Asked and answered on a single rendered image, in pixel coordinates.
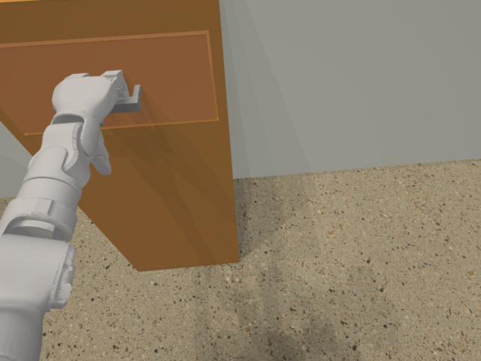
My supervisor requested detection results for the cabinet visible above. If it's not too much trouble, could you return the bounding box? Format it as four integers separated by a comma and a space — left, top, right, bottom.
0, 0, 240, 272

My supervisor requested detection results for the robot left hand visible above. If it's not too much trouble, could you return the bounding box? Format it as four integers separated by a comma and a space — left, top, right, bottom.
52, 70, 129, 175

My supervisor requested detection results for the left robot upper arm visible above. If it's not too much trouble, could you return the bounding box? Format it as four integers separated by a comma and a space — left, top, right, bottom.
0, 233, 77, 361

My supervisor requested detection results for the drawer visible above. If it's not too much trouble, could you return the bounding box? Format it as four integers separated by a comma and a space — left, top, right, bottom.
0, 30, 216, 133

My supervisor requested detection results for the handle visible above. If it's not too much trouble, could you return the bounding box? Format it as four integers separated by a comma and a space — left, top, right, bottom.
53, 84, 142, 114

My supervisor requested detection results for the robot left forearm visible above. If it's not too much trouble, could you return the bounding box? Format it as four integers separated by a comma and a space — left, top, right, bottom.
0, 109, 101, 242

